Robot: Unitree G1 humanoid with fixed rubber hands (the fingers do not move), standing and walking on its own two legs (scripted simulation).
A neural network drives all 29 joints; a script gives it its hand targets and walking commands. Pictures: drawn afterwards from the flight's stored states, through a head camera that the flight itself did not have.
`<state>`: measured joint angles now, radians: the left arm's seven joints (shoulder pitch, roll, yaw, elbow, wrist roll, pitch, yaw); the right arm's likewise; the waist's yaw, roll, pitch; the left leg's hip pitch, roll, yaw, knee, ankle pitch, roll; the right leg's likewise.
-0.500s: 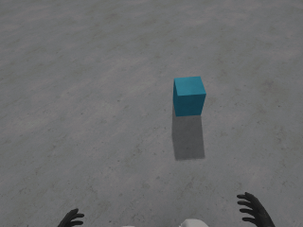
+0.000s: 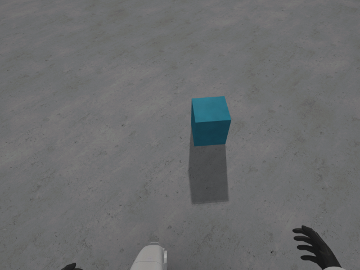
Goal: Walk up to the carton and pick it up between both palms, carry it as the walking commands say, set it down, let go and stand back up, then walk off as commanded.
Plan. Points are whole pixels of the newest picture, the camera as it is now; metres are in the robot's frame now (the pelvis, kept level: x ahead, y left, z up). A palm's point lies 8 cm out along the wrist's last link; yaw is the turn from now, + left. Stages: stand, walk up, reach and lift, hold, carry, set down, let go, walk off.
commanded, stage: walk up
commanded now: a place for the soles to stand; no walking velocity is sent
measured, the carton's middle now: (209, 121) +1.00 -0.12 -0.62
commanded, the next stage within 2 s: none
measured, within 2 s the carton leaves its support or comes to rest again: neither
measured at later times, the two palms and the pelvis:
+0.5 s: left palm (84, 232) +0.21 +0.27 -0.10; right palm (325, 214) +0.25 -0.32 -0.08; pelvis +0.13 -0.03 -0.01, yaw -5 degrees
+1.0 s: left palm (109, 175) +0.37 +0.25 -0.11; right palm (323, 192) +0.31 -0.34 -0.10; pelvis +0.25 -0.04 -0.02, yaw -9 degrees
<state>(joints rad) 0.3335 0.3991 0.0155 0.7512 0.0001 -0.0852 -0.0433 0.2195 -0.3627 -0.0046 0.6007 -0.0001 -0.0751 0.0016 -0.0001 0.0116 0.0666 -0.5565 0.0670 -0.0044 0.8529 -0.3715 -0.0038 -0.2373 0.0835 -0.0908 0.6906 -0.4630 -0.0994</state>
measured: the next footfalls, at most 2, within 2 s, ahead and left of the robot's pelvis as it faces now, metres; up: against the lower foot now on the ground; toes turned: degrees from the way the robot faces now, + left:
left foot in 0.04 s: +0.15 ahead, +0.14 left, +0.00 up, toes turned +2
right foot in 0.28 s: +0.15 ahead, -0.12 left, +0.00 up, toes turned -5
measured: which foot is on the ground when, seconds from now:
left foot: up 0.00-0.02, down 0.04-0.28, up 0.30-0.58, down 0.60-0.88, up 0.90-1.00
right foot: down 0.00-0.08, up 0.10-0.26, down 0.28-0.62, up 0.64-0.84, down 0.86-1.00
